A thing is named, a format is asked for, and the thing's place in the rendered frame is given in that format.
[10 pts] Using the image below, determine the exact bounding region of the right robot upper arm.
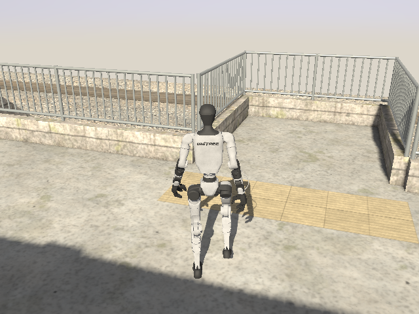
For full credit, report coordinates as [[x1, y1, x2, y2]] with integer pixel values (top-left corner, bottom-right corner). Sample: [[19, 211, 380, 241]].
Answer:
[[222, 131, 238, 169]]

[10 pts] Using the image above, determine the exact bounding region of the right robot forearm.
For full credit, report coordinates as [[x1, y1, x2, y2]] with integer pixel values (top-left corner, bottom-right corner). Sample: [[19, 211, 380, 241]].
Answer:
[[231, 159, 245, 194]]

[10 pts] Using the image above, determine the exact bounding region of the robot right hand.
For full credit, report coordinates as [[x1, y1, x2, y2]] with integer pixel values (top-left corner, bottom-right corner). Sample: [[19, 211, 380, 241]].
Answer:
[[231, 193, 247, 213]]

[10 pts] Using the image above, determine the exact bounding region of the robot left hand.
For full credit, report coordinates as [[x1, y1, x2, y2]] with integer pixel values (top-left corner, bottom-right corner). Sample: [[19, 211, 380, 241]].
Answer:
[[172, 184, 187, 198]]

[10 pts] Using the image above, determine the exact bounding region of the left robot upper arm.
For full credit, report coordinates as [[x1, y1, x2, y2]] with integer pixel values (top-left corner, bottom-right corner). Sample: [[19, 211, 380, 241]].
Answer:
[[178, 132, 194, 169]]

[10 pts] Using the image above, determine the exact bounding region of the robot head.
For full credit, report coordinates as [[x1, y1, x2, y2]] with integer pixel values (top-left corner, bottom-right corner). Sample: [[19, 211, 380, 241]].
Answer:
[[197, 104, 219, 135]]

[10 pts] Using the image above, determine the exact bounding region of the left robot forearm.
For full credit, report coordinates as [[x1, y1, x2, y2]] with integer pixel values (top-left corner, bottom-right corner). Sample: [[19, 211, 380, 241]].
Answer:
[[173, 159, 185, 186]]

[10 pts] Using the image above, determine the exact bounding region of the left robot shin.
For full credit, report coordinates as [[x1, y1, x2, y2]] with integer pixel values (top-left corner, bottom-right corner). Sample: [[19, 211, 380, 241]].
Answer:
[[191, 224, 201, 269]]

